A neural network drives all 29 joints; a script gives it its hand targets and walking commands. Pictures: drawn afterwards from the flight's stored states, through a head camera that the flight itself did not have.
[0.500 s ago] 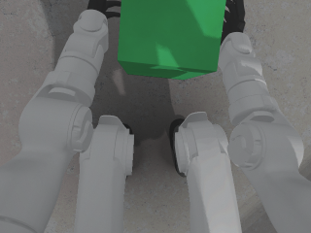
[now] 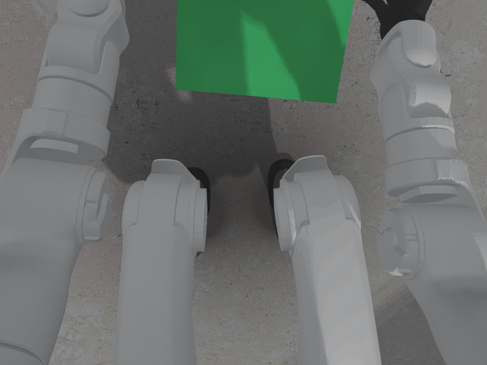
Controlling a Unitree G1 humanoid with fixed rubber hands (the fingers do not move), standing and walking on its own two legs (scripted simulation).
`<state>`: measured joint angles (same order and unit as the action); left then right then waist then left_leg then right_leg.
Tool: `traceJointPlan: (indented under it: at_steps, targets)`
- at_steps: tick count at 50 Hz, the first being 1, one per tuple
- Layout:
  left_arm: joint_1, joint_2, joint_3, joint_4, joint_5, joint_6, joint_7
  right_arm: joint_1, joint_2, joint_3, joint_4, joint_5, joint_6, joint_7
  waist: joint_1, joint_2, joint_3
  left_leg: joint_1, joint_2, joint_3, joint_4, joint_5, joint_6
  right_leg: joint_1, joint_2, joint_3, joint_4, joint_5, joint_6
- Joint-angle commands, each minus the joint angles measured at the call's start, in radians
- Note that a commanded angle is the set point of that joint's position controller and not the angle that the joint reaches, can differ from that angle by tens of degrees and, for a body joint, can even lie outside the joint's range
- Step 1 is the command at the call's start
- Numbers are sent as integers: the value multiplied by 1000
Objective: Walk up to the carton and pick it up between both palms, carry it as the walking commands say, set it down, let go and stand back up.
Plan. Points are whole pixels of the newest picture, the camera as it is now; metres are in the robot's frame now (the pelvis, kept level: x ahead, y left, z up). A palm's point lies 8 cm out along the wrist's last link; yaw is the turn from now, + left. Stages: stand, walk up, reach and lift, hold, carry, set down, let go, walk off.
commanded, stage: set down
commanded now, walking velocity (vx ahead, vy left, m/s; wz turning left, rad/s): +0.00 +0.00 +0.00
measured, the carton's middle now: out of the picture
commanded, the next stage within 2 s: let go in 1.12 s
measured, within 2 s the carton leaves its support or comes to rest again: neither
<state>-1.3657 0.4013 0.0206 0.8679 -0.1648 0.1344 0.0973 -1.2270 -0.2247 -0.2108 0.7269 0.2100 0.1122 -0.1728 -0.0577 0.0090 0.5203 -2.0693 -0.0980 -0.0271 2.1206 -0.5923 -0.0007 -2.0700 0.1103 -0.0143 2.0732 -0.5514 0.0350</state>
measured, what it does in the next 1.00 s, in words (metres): rises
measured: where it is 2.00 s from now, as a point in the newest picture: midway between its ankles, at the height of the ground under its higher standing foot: (240, 222)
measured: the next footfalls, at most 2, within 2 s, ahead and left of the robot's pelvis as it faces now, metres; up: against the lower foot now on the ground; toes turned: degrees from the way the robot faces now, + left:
none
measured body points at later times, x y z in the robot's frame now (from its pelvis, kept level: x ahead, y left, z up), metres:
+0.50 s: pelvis +0.01 +0.00 +0.10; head +0.34 +0.00 +0.40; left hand +0.56 +0.15 -0.03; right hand +0.51 -0.20 -0.03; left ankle +0.11 +0.11 -0.37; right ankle +0.13 -0.11 -0.37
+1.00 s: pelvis +0.06 +0.00 +0.25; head +0.35 +0.00 +0.60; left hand +0.56 +0.16 +0.13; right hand +0.51 -0.20 +0.13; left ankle +0.11 +0.11 -0.37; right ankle +0.13 -0.11 -0.37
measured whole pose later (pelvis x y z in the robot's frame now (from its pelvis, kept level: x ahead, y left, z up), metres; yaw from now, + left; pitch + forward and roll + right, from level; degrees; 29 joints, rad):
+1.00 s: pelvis +0.06 +0.00 +0.25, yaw +1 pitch +43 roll -1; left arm -1.01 0.22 0.19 0.90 0.07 0.12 0.02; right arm -0.85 -0.08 -0.33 0.71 -0.02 0.10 -0.09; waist -0.08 0.03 -0.07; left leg -1.49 -0.08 -0.07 1.09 -0.35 0.00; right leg -1.49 0.08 0.06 1.07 -0.32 0.01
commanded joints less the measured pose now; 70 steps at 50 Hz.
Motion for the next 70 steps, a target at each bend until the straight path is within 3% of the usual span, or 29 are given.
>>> traceJointPlan:
  at_steps: [1,2,6,15,22,29,32,39,45,51,56,60,63,65,70]
  targets:
    - [-350,126,43,-201,-3,10,7,-230,-93,-6,-207,2,27,-22,-45,57,-2000,729,31,22,-198,301,23,733,-21,-43,-196,355,-5]
    - [-370,129,67,-277,6,12,7,-240,-96,-21,-287,2,30,-29,-50,59,-2072,768,22,31,-193,354,19,797,-16,-48,-201,415,0]
    - [-346,122,86,-135,34,42,6,-235,-86,-28,-204,-37,58,-40,-39,67,-1896,708,26,21,-263,240,20,692,-26,-45,-253,288,7]
    - [-289,90,111,-140,80,61,-10,-196,-49,-41,-242,-73,76,-29,-45,48,-1920,785,12,24,-402,266,12,769,-15,-54,-391,300,13]
    - [-206,63,104,-183,109,56,-30,-91,-32,-55,-240,-101,71,-13,-58,72,-1875,849,10,22,-529,329,-6,798,-14,-48,-514,367,18]
    - [-93,26,125,-127,148,30,-61,3,17,-75,-179,-134,45,20,-29,76,-1658,791,13,28,-713,314,-3,819,-28,-17,-671,388,26]
    - [-70,1,129,-121,167,23,-66,26,27,-93,-160,-159,36,30,-38,79,-1628,831,16,23,-789,306,-2,841,-30,-21,-743,377,27]
    - [19,-39,140,-119,193,-4,-74,125,43,-107,-167,-200,6,54,-55,83,-1628,973,17,8,-937,418,-15,968,-31,-11,-903,476,31]
    - [93,-77,166,-137,227,-30,-72,182,57,-114,-192,-216,-26,71,-40,86,-1616,1116,24,-13,-1052,562,-22,1057,-31,4,-1022,583,32]
    - [149,-110,204,-62,260,-72,-76,229,81,-126,-97,-254,-68,89,-33,64,-1461,1134,34,-42,-1143,622,-19,1045,-33,16,-1108,619,33]
    - [208,-134,213,-80,281,-89,-67,290,60,-134,-114,-281,-99,97,-48,70,-1569,1252,39,-58,-1159,772,-31,1114,-35,12,-1145,718,29]
    - [327,-163,204,-196,305,-81,-42,412,30,-106,-201,-291,-98,130,-44,90,-1703,1404,44,-65,-1174,916,-40,1194,-34,15,-1173,801,18]
    - [490,-203,182,-353,316,-64,-21,560,9,-67,-310,-289,-84,168,-30,96,-1804,1545,46,-60,-1193,1001,-43,1284,-38,17,-1204,853,8]
    - [590,-216,181,-401,321,-51,-9,631,6,-51,-338,-288,-74,196,-25,73,-1739,1541,46,-53,-1223,946,-40,1332,-46,21,-1225,833,5]
    - [811,-180,175,-489,307,-57,-16,799,-4,-1,-366,-275,-65,221,-17,8,-1495,1402,34,-5,-1343,623,-22,1580,-74,57,-1282,739,-2]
